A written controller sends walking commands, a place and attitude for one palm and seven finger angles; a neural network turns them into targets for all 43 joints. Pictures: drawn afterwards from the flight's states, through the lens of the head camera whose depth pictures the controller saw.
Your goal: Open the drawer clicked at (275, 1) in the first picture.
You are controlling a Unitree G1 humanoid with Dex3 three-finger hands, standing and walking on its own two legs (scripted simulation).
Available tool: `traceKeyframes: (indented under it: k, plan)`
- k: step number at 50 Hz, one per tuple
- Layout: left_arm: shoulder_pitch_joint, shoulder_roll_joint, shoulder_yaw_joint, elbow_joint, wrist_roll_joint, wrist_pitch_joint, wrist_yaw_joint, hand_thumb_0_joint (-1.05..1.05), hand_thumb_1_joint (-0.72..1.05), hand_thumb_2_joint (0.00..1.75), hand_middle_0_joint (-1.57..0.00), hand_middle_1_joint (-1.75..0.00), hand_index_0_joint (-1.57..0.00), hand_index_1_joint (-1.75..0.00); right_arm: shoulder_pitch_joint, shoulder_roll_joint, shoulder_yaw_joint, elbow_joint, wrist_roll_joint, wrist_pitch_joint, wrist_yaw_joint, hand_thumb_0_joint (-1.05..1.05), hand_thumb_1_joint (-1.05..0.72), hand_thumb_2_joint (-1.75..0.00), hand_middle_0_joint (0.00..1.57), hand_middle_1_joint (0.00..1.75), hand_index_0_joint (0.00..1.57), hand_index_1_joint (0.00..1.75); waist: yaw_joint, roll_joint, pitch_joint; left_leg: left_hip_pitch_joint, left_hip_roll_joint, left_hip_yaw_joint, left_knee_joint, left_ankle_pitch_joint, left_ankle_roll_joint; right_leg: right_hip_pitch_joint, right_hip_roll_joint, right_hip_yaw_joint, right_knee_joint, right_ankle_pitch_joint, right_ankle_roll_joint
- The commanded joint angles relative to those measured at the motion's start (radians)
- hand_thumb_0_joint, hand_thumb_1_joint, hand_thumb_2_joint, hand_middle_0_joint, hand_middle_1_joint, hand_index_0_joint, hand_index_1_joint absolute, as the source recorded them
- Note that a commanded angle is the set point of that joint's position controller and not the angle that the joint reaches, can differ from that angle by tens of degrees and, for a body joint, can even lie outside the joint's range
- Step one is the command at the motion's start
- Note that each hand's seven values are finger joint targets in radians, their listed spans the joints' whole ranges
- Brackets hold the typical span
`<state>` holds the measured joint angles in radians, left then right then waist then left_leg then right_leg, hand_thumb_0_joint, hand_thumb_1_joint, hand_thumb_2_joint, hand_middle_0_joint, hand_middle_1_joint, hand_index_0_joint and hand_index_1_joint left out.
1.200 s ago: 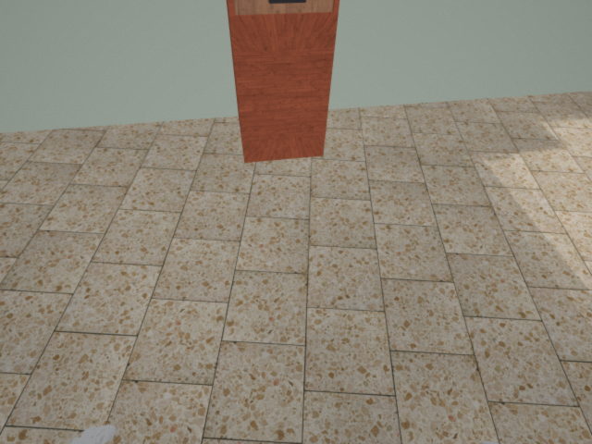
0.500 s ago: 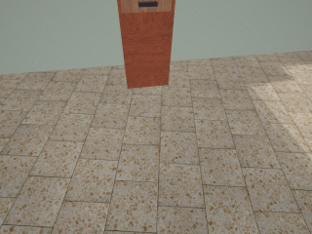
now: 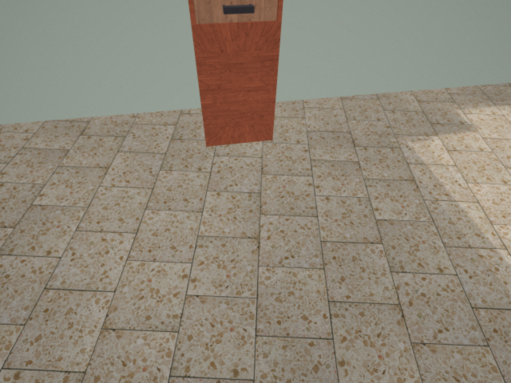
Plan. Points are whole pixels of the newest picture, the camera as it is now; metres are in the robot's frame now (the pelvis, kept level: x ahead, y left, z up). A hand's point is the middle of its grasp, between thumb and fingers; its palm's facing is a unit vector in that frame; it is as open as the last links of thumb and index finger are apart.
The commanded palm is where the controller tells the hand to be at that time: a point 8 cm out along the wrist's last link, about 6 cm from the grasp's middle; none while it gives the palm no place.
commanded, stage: look at it before walking up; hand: left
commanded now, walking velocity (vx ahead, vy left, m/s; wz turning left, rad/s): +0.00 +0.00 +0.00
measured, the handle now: (237, 7) +1.60 +0.17 +0.02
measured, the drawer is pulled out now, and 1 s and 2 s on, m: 0.00 0.00 0.00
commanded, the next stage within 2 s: walk to a spot facing it in 0.34 s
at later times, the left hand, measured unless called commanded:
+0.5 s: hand out of the picture +0.07 +0.25 -0.16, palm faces -0.02 -0.94 -0.33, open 7.4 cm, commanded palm none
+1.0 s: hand out of the picture +0.09 +0.14 -0.18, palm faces -0.07 -0.98 -0.16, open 7.4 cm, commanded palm none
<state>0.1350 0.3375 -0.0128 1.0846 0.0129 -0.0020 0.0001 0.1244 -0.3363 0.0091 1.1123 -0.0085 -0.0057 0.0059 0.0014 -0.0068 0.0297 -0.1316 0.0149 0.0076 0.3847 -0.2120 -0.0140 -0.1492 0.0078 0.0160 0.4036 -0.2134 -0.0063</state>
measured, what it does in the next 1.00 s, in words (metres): walks ahead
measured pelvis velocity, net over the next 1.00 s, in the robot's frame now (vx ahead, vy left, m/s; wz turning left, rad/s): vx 0.13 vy -0.03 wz -0.15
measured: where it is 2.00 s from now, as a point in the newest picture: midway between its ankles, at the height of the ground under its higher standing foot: (280, 308)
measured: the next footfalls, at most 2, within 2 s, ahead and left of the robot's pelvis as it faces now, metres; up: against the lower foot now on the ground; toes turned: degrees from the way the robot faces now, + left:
left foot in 1.22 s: +0.41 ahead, +0.07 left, +0.00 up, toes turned -4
right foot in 1.82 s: +0.58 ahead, -0.21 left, +0.00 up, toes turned -32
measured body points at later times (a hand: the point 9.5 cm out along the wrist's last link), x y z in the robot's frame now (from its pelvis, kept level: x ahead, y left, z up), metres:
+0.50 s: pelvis +0.00 +0.00 +0.00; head +0.01 +0.00 +0.45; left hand +0.07 +0.30 -0.13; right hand +0.08 -0.29 -0.13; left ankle +0.00 +0.13 -0.74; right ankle +0.01 -0.11 -0.74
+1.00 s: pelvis +0.13 -0.03 -0.01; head +0.15 -0.03 +0.44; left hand +0.10 +0.19 -0.16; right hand +0.11 -0.26 -0.17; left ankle +0.16 +0.10 -0.67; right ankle +0.04 -0.10 -0.74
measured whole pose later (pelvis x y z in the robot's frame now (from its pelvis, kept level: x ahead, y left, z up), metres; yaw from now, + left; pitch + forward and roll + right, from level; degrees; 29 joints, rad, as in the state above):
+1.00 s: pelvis +0.13 -0.03 -0.01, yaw -8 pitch +0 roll +0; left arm 0.44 0.13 0.02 1.09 0.03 -0.06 0.01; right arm 0.26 -0.18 -0.04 1.10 -0.02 0.00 0.02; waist 0.02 0.00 0.03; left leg -0.53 0.11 0.09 1.09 -0.31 -0.03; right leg -0.08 0.04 -0.03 0.43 -0.35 -0.06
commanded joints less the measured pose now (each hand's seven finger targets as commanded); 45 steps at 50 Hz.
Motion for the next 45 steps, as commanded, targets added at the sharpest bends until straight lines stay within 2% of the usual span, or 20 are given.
traceKeyframes:
  k: [1,16,22,24,26,28,31,32,34,35,36,37,38,39,40,41,42,43,44,45]
  plan:
    - [-0.040,0.210,0.047,-0.068,-0.002,-0.025,0.011,0.00,0.90,0.90,-0.20,-0.30,-0.20,-0.30,-0.054,-0.205,-0.042,-0.063,0.000,-0.027,-0.018,0.00,-0.90,-0.90,0.20,0.30,0.20,0.30,0.000,0.007,-0.046,-0.006,0.104,-0.097,-0.070,0.100,0.040,-0.010,-0.125,0.112,-0.086,0.102,-0.028]
    - [-0.033,0.211,0.046,-0.061,-0.001,-0.025,0.010,0.00,0.90,0.90,-0.20,-0.30,-0.20,-0.30,-0.051,-0.206,-0.042,-0.060,0.001,-0.025,-0.017,0.00,-0.90,-0.90,0.20,0.30,0.20,0.30,0.000,-0.001,-0.047,-0.001,0.104,-0.102,-0.075,0.090,0.040,-0.013,-0.125,0.112,-0.098,0.080,-0.026]
    - [-0.034,0.212,0.045,-0.059,-0.002,-0.028,0.011,0.00,0.90,0.90,-0.20,-0.30,-0.20,-0.30,-0.051,-0.208,-0.041,-0.058,0.001,-0.027,-0.018,0.00,-0.90,-0.90,0.20,0.30,0.20,0.30,-0.001,-0.003,-0.066,0.013,0.106,-0.100,-0.071,0.138,0.038,0.007,-0.127,0.108,-0.086,0.149,-0.028]
    - [0.042,0.089,0.021,-0.029,-0.002,-0.007,0.014,0.00,0.90,0.90,-0.20,-0.30,-0.20,-0.30,0.013,-0.082,-0.013,-0.031,-0.007,-0.011,-0.014,0.00,-0.90,-0.90,0.20,0.30,0.20,0.30,0.000,-0.004,-0.077,0.020,0.098,-0.060,-0.041,0.018,0.017,-0.004,-0.116,0.113,-0.080,-0.001,-0.016]
    - [0.075,0.090,0.027,-0.030,0.004,0.008,0.005,0.00,0.90,0.90,-0.20,-0.30,-0.20,-0.30,0.048,-0.079,-0.018,-0.030,-0.013,-0.002,-0.011,0.00,-0.90,-0.90,0.20,0.30,0.20,0.30,0.003,-0.007,0.000,-0.045,0.089,-0.048,-0.031,-0.203,0.022,-0.069,-0.098,0.148,-0.089,-0.243,-0.031]
    - [0.093,0.093,0.039,-0.047,0.009,0.015,-0.007,0.00,0.90,0.90,-0.20,-0.30,-0.20,-0.30,0.060,-0.090,-0.030,-0.047,-0.017,0.001,-0.010,0.00,-0.90,-0.90,0.20,0.30,0.20,0.30,0.006,-0.002,0.097,-0.116,0.092,-0.055,-0.032,-0.359,0.033,-0.150,-0.078,0.172,-0.080,-0.376,-0.047]
    - [0.128,0.068,0.053,-0.079,0.010,0.007,-0.017,0.00,0.90,0.90,-0.20,-0.30,-0.20,-0.30,0.115,-0.098,-0.047,-0.063,-0.016,-0.011,-0.013,0.00,-0.90,-0.90,0.20,0.30,0.20,0.30,-0.006,0.032,0.108,-0.090,0.137,-0.101,-0.030,-0.405,0.071,-0.223,-0.036,0.157,0.030,-0.359,-0.064]
    - [0.130,0.049,0.056,-0.091,0.010,0.002,-0.020,0.00,0.90,0.90,-0.20,-0.30,-0.20,-0.30,0.140,-0.104,-0.053,-0.065,-0.015,-0.018,-0.015,0.00,-0.90,-0.90,0.20,0.30,0.20,0.30,-0.014,0.074,0.113,-0.064,0.171,-0.142,-0.052,-0.409,0.093,-0.263,-0.012,0.126,0.102,-0.322,-0.061]
    - [0.118,-0.002,0.057,-0.120,0.009,-0.013,-0.024,0.00,0.90,0.90,-0.20,-0.30,-0.20,-0.30,0.200,-0.127,-0.072,-0.065,-0.011,-0.032,-0.020,0.00,-0.90,-0.90,0.20,0.30,0.20,0.30,-0.033,0.186,0.087,0.047,0.294,-0.266,-0.127,-0.344,0.161,-0.364,0.031,-0.004,0.302,-0.217,-0.034]
    - [0.088,-0.011,0.058,-0.137,0.009,-0.020,-0.026,0.00,0.90,0.90,-0.20,-0.30,-0.20,-0.30,0.222,-0.123,-0.079,-0.062,-0.009,-0.038,-0.021,0.00,-0.90,-0.90,0.20,0.30,0.20,0.30,-0.044,0.204,0.092,0.105,0.337,-0.272,-0.133,-0.230,0.194,-0.425,0.001,-0.031,0.355,-0.254,-0.024]
    - [0.069,-0.023,0.060,-0.151,0.008,-0.026,-0.027,0.00,0.90,0.90,-0.20,-0.30,-0.20,-0.30,0.238,-0.104,-0.078,-0.059,-0.012,-0.043,-0.022,0.00,-0.90,-0.90,0.20,0.30,0.20,0.30,-0.048,0.181,0.101,0.113,0.349,-0.242,-0.106,-0.076,0.203,-0.429,-0.028,-0.039,0.353,-0.285,-0.018]
    - [0.083,-0.036,0.063,-0.145,0.009,-0.033,-0.028,0.00,0.90,0.90,-0.20,-0.30,-0.20,-0.30,0.232,-0.087,-0.076,-0.056,-0.014,-0.045,-0.023,0.00,-0.90,-0.90,0.20,0.30,0.20,0.30,-0.032,0.156,0.099,0.073,0.337,-0.183,-0.055,0.045,0.187,-0.357,-0.040,-0.052,0.302,-0.273,-0.018]
    - [0.158,-0.054,0.067,-0.118,0.010,-0.037,-0.031,0.00,0.90,0.90,-0.20,-0.30,-0.20,-0.30,0.201,-0.076,-0.072,-0.059,-0.016,-0.045,-0.024,0.00,-0.90,-0.90,0.20,0.30,0.20,0.30,0.011,0.125,0.070,0.000,0.290,-0.081,0.038,0.094,0.142,-0.201,-0.029,-0.083,0.200,-0.201,-0.023]
    - [0.298,-0.042,0.077,-0.070,0.013,-0.043,-0.029,0.00,0.90,0.90,-0.20,-0.30,-0.20,-0.30,0.166,-0.053,-0.067,-0.068,-0.013,-0.046,-0.023,0.00,-0.90,-0.90,0.20,0.30,0.20,0.30,0.077,0.052,0.018,-0.150,0.208,0.026,0.251,0.105,0.089,0.049,-0.024,-0.055,0.073,-0.093,-0.045]
    - [0.463,0.072,0.104,-0.018,0.018,-0.056,-0.011,0.00,0.90,0.90,-0.20,-0.30,-0.20,-0.30,0.119,0.019,-0.053,-0.112,0.001,-0.055,-0.014,0.00,-0.90,-0.90,0.20,0.30,0.20,0.30,0.135,-0.289,-0.020,-0.449,0.072,0.167,0.582,-0.088,0.020,0.274,-0.254,0.332,-0.071,-0.053,-0.133]
    - [0.560,0.096,0.102,0.010,-0.003,-0.062,0.003,0.00,0.90,0.90,-0.20,-0.30,-0.20,-0.30,0.028,0.012,-0.052,-0.160,-0.005,-0.066,-0.010,0.00,-0.90,-0.90,0.20,0.30,0.20,0.30,0.156,-0.283,-0.008,-0.574,0.038,0.104,0.731,-0.339,0.014,0.288,-0.380,0.565,-0.154,0.102,-0.212]
    - [0.537,0.070,0.095,0.016,0.001,-0.061,0.011,0.00,0.90,0.90,-0.20,-0.30,-0.20,-0.30,-0.032,0.024,-0.057,-0.162,-0.007,-0.065,-0.010,0.00,-0.90,-0.90,0.20,0.30,0.20,0.30,0.149,-0.187,0.055,-0.625,0.076,0.039,0.804,-0.311,0.015,0.232,-0.380,0.557,-0.151,0.158,-0.250]
    - [0.482,0.031,0.085,0.003,0.006,-0.060,0.015,0.00,0.90,0.90,-0.20,-0.30,-0.20,-0.30,-0.025,0.041,-0.059,-0.156,-0.009,-0.063,-0.009,0.00,-0.90,-0.90,0.20,0.30,0.20,0.30,0.109,-0.096,0.093,-0.642,0.101,0.021,0.826,-0.247,0.009,0.193,-0.361,0.498,-0.148,0.143,-0.258]
    - [0.429,0.000,0.077,-0.012,0.009,-0.062,0.018,0.00,0.90,0.90,-0.20,-0.30,-0.20,-0.30,0.001,0.057,-0.061,-0.138,-0.013,-0.057,-0.005,0.00,-0.90,-0.90,0.20,0.30,0.20,0.30,0.073,-0.045,0.094,-0.619,0.119,0.017,0.808,-0.193,0.001,0.150,-0.335,0.417,-0.151,0.129,-0.244]
    - [0.401,-0.022,0.073,-0.018,0.010,-0.065,0.020,0.00,0.90,0.90,-0.20,-0.30,-0.20,-0.30,0.022,0.073,-0.063,-0.122,-0.015,-0.051,0.000,0.00,-0.90,-0.90,0.20,0.30,0.20,0.30,0.053,-0.024,0.091,-0.586,0.125,0.033,0.782,-0.151,-0.006,0.116,-0.306,0.352,-0.162,0.143,-0.226]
